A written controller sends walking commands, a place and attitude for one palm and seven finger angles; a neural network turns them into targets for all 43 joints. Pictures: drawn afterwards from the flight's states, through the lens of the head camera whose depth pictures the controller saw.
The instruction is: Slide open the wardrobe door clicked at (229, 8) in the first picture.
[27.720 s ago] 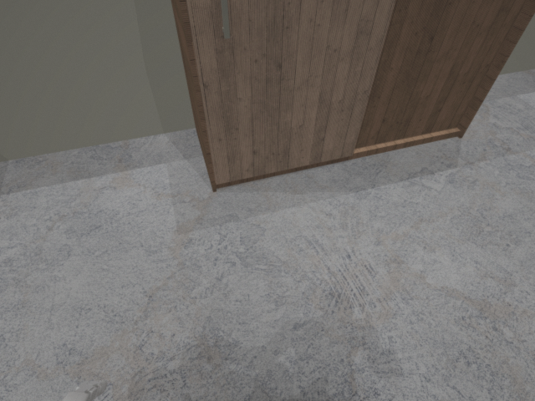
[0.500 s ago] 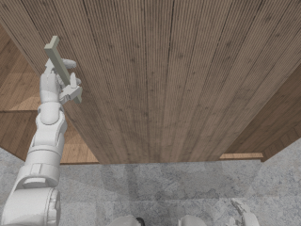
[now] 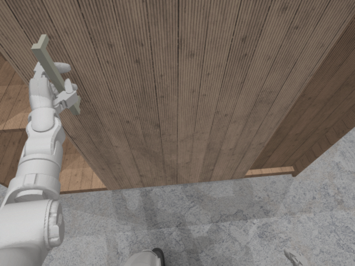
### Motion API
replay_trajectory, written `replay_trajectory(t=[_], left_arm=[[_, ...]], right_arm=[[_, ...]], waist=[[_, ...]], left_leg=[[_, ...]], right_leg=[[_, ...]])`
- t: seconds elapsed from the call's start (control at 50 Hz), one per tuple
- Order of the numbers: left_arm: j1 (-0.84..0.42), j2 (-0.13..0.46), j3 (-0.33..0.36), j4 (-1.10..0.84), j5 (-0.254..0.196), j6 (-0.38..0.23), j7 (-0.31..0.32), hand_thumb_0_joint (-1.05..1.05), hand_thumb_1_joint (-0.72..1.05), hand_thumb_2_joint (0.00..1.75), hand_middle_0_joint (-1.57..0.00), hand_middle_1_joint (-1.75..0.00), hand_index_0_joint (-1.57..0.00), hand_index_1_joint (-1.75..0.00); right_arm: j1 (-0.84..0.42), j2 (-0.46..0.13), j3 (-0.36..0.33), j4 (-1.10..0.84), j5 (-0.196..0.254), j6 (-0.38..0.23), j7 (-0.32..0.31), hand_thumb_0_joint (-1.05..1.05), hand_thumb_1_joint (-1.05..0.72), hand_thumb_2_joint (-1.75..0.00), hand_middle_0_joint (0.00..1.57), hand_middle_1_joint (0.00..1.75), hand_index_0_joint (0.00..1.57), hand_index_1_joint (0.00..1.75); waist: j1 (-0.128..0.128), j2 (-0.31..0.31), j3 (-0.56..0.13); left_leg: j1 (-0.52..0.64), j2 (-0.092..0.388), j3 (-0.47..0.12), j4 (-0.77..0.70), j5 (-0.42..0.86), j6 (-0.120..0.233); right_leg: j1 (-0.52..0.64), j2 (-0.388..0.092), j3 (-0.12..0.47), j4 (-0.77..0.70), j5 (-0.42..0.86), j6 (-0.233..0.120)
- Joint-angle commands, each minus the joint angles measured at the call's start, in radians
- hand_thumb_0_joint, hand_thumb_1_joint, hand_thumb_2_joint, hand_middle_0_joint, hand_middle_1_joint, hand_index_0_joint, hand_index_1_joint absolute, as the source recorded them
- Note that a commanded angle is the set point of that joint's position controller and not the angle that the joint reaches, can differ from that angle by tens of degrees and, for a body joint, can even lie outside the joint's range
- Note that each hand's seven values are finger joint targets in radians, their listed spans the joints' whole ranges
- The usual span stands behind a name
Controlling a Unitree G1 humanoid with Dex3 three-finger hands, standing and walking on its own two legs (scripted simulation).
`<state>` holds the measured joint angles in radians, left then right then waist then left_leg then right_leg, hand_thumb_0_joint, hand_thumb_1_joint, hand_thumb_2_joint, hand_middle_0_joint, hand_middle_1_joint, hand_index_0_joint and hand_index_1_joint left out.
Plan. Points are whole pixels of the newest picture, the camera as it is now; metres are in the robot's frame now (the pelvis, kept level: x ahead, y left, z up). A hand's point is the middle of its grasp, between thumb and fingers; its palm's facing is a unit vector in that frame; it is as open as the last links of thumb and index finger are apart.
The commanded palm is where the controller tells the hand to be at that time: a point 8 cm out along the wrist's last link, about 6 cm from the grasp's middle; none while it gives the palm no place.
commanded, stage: stop walking and hold the door there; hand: left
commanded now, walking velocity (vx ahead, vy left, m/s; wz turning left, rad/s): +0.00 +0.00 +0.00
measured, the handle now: (61, 79) +0.49 +0.30 +0.12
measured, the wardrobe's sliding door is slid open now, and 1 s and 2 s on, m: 0.42 0.42 0.42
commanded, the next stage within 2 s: loosen the grip on the handle in 0.34 s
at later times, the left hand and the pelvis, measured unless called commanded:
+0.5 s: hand (70, 92) +0.45 +0.27 +0.11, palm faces +0.36 -0.91 -0.18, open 5.9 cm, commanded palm +0.39 +0.31 +0.12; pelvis +0.02 -0.01 +0.00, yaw -1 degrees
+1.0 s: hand (61, 92) +0.44 +0.28 +0.12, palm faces +0.39 -0.90 -0.18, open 14.0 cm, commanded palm +0.40 +0.31 +0.13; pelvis +0.00 +0.01 -0.01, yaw +1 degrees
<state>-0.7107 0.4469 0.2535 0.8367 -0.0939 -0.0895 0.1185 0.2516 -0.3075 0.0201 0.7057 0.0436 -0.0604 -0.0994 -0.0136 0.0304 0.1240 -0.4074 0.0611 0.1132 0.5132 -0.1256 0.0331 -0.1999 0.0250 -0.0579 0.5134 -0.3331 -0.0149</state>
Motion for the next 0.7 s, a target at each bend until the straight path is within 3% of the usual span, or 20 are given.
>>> replay_trajectory(t=[0.0, 0.08, 0.18, 0.3, 0.4, 0.42, 0.44, 0.46, 0.48, 0.5, 0.54, 0.56, 0.58, 0.6, 0.66, 0.68], left_arm=[[-0.345, 0.143, -0.061, -0.194, 0.039, -0.083, -0.034, 0.0, 0.9, 0.9, -0.45, -1.4, -0.45, -1.4], [-0.332, 0.132, -0.075, -0.185, 0.035, -0.087, -0.035, 0.0, 0.9, 0.9, -0.45, -1.4, -0.45, -1.4], [-0.278, 0.188, -0.032, -0.144, 0.042, -0.09, -0.032, 0.0, 0.9, 0.9, -0.45, -1.4, -0.45, -1.4], [-0.245, 0.176, -0.035, -0.129, 0.046, -0.099, -0.036, 0.0, 0.9, 0.9, -0.45, -1.4, -0.45, -1.4], [-0.235, 0.161, -0.039, -0.153, 0.047, -0.11, -0.038, 0.0, 0.9, 0.9, -0.45, -1.4, -0.45, -1.4], [-0.733, 0.864, 0.542, -0.234, 0.155, -0.138, -0.029, 0.0, 0.9, 0.9, -0.45, -1.4, -0.45, -1.4], [-0.663, 0.38, 0.198, 0.004, 0.17, -0.027, -0.091, 0.0, 0.78, 0.84, -0.45, -1.4, -0.45, -1.4], [-0.55, 0.309, 0.207, -0.126, 0.123, -0.011, -0.132, 0.0, 0.66, 0.78, -0.45, -1.4, -0.45, -1.4], [-0.297, 0.294, 0.271, 0.011, 0.132, 0.003, -0.132, 0.0, 0.54, 0.73, -0.45, -1.4, -0.45, -1.4], [-0.267, 0.323, 0.272, -0.125, 0.118, -0.022, -0.13, 0.0, 0.42, 0.67, -0.45, -1.4, -0.45, -1.4], [-0.283, 0.266, 0.177, -0.21, 0.15, -0.047, -0.109, 0.0, 0.17, 0.55, -0.45, -1.4, -0.45, -1.4], [-0.281, 0.224, 0.149, -0.211, 0.143, -0.044, -0.103, 0.0, 0.05, 0.49, -0.45, -1.4, -0.45, -1.4], [-0.285, 0.228, 0.148, -0.197, 0.13, -0.038, -0.101, 0.0, -0.07, 0.43, -0.45, -1.4, -0.45, -1.4], [-0.27, 0.24, 0.162, -0.173, 0.108, -0.023, -0.099, 0.0, -0.19, 0.37, -0.45, -1.4, -0.45, -1.4], [-0.342, 0.306, 0.179, -0.162, 0.102, -0.004, -0.086, 0.0, -0.55, 0.2, -0.42, -1.37, -0.42, -1.37], [-0.353, 0.333, 0.181, -0.159, 0.111, 0.001, -0.082, 0.0, -0.55, 0.2, -0.41, -1.35, -0.41, -1.35]], right_arm=[[0.004, -0.132, -0.043, -0.104, 0.004, -0.035, -0.017, 0.0, -0.9, -0.9, 0.2, 0.3, 0.2, 0.3], [0.017, -0.135, -0.046, -0.094, 0.006, -0.036, -0.023, 0.0, -0.9, -0.9, 0.2, 0.3, 0.2, 0.3], [0.028, -0.139, -0.047, -0.088, 0.009, -0.022, -0.026, 0.0, -0.9, -0.9, 0.2, 0.3, 0.2, 0.3], [0.025, -0.134, -0.045, -0.091, 0.006, -0.01, -0.025, 0.0, -0.9, -0.9, 0.2, 0.3, 0.2, 0.3], [0.017, -0.13, -0.044, -0.098, 0.003, -0.01, -0.024, 0.0, -0.9, -0.9, 0.2, 0.3, 0.2, 0.3], [0.06, -0.166, -0.149, -0.125, -0.02, -0.046, 0.029, 0.0, -0.9, -0.9, 0.2, 0.3, 0.2, 0.3], [0.012, -0.153, -0.097, -0.091, -0.066, -0.083, 0.032, 0.0, -0.9, -0.9, 0.2, 0.3, 0.2, 0.3], [0.099, -0.157, -0.14, -0.107, -0.05, -0.119, 0.042, 0.0, -0.9, -0.9, 0.2, 0.3, 0.2, 0.3], [0.109, -0.135, -0.125, -0.064, -0.042, -0.12, 0.043, 0.0, -0.9, -0.9, 0.2, 0.3, 0.2, 0.3], [0.075, -0.139, -0.117, -0.092, -0.057, -0.107, 0.055, 0.0, -0.9, -0.9, 0.2, 0.3, 0.2, 0.3], [0.054, -0.123, -0.11, -0.115, -0.051, -0.08, 0.064, 0.0, -0.9, -0.9, 0.2, 0.3, 0.2, 0.3], [0.053, -0.124, -0.108, -0.124, -0.049, -0.07, 0.064, 0.0, -0.9, -0.9, 0.2, 0.3, 0.2, 0.3], [0.068, -0.133, -0.111, -0.117, -0.039, -0.058, 0.064, 0.0, -0.9, -0.9, 0.2, 0.3, 0.2, 0.3], [0.062, -0.133, -0.11, -0.12, -0.03, -0.048, 0.059, 0.0, -0.9, -0.9, 0.2, 0.3, 0.2, 0.3], [0.042, -0.133, -0.095, -0.124, -0.018, -0.035, 0.042, 0.0, -0.9, -0.9, 0.2, 0.3, 0.2, 0.3], [0.052, -0.134, -0.091, -0.124, -0.016, -0.032, 0.039, 0.0, -0.9, -0.9, 0.2, 0.3, 0.2, 0.3]], waist=[[-0.017, 0.097, -0.429], [-0.02, 0.07, -0.43], [-0.019, 0.05, -0.429], [-0.015, 0.016, -0.406], [-0.012, 0.047, -0.414], [0.042, -0.068, -0.307], [-0.082, -0.166, -0.591], [-0.013, -0.054, -0.71], [0.016, 0.021, -0.615], [0.036, 0.033, -0.552], [0.004, 0.049, -0.506], [-0.013, -0.005, -0.488], [-0.024, -0.045, -0.501], [-0.013, -0.039, -0.491], [-0.009, 0.044, -0.46], [-0.013, 0.035, -0.468]], left_leg=[[0.294, 0.168, -0.198, -0.067, 0.094, 0.017], [0.304, 0.165, -0.181, -0.039, 0.18, 0.017], [0.287, 0.151, -0.144, 0.011, 0.284, 0.003], [0.281, 0.145, -0.143, 0.013, 0.27, 0.006], [0.325, 0.16, -0.156, 0.005, 0.311, 0.021], [0.307, 0.08, -0.097, 0.051, 0.281, 0.04], [0.331, -0.038, -0.072, -0.034, 0.51, 0.035], [0.471, -0.017, -0.074, 0.006, 0.678, 0.024], [0.511, -0.002, -0.091, 0.038, 0.705, 0.019], [0.466, 0.004, -0.089, 0.051, 0.608, 0.015], [0.384, -0.018, -0.055, 0.061, 0.403, 0.022], [0.347, -0.02, -0.06, 0.067, 0.367, 0.026], [0.343, -0.018, -0.065, 0.06, 0.301, 0.023], [0.316, -0.023, -0.067, 0.055, 0.226, 0.019], [0.273, -0.03, -0.072, 0.041, 0.077, 0.018], [0.268, -0.029, -0.078, 0.03, 0.044, 0.018]], right_leg=[[0.015, -0.111, 0.092, -0.067, 0.111, 0.0], [0.027, -0.126, 0.108, -0.067, 0.221, 0.003], [0.053, -0.158, 0.125, -0.049, 0.414, 0.003], [0.03, -0.152, 0.122, -0.045, 0.408, 0.008], [-0.006, -0.124, 0.105, -0.036, 0.353, 0.016], [-0.143, -0.122, 0.196, -0.118, 0.421, 0.034], [-0.074, 0.005, 0.02, 0.073, 0.752, -0.018], [-0.078, 0.002, -0.005, 0.101, 0.632, -0.007], [-0.183, 0.003, 0.009, 0.041, 0.438, 0.001], [-0.178, -0.009, 0.03, -0.015, 0.392, 0.004], [-0.184, -0.013, 0.025, -0.008, 0.435, -0.002], [-0.173, -0.012, 0.015, -0.011, 0.443, -0.003], [-0.196, -0.009, 0.016, -0.005, 0.407, 0.003], [-0.204, -0.011, 0.022, -0.009, 0.358, 0.005], [-0.223, -0.019, 0.035, -0.031, 0.218, 0.0], [-0.236, -0.015, 0.034, -0.033, 0.175, 0.002]])
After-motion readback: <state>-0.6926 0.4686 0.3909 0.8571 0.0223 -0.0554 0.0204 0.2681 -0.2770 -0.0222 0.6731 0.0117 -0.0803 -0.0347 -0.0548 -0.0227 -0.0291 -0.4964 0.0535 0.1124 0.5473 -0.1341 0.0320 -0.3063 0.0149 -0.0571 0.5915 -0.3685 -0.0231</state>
